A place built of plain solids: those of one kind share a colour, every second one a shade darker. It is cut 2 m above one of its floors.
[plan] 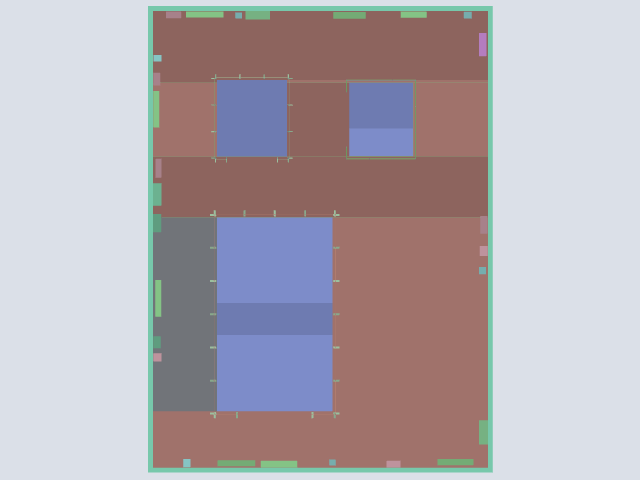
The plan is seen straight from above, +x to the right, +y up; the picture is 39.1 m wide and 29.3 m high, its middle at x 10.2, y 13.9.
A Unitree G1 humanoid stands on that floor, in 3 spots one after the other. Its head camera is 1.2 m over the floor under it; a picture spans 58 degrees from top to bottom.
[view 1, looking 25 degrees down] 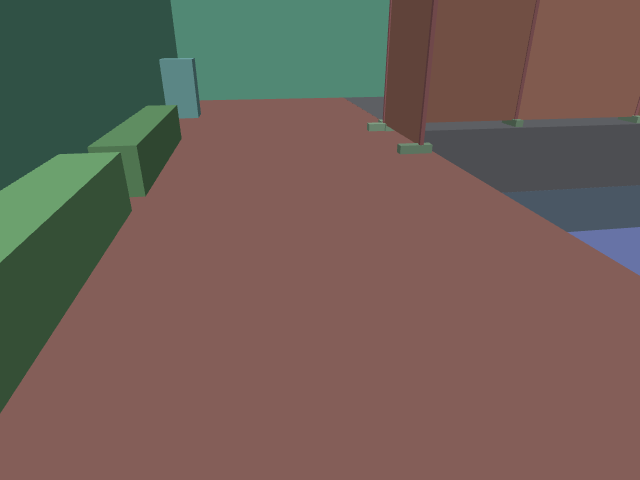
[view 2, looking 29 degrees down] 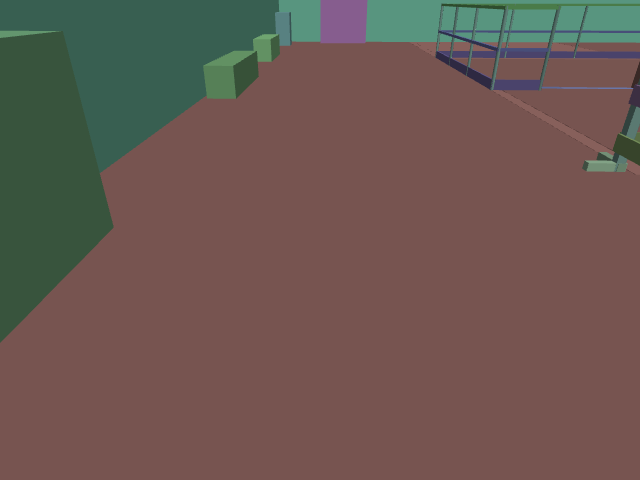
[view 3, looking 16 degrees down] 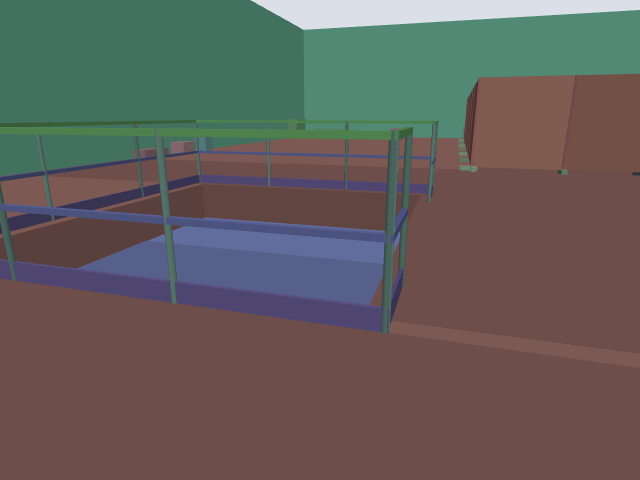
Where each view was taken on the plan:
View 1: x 9.86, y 1.36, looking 171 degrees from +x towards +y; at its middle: surround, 2.84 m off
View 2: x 4.87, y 26.03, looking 2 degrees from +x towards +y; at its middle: surround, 2.48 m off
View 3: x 11.53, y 25.93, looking -73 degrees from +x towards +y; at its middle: floor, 6.61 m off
